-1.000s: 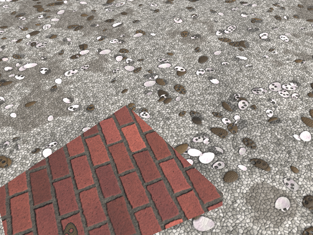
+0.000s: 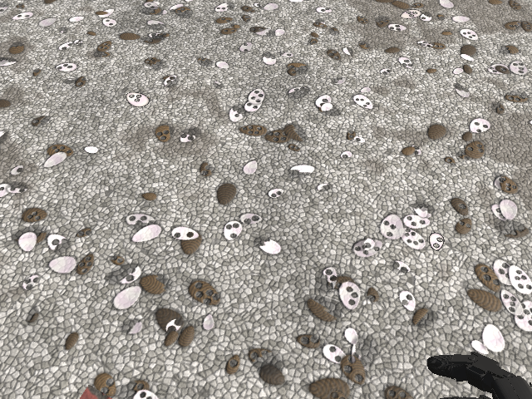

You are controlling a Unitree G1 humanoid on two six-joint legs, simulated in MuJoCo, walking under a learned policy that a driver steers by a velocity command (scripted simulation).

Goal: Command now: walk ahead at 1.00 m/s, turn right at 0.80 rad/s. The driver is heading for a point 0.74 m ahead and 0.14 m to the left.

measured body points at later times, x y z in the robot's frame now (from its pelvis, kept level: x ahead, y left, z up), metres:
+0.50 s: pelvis +0.48 +0.09 +0.01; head +0.50 +0.08 +0.46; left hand +0.72 +0.31 -0.04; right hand +0.40 -0.19 -0.12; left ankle +0.38 +0.15 -0.73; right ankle +0.67 -0.06 -0.68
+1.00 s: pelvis +0.82 +0.12 +0.00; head +0.85 +0.13 +0.45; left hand +0.75 +0.41 -0.12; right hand +1.12 -0.03 -0.07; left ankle +0.92 +0.26 -0.72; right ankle +0.79 -0.02 -0.73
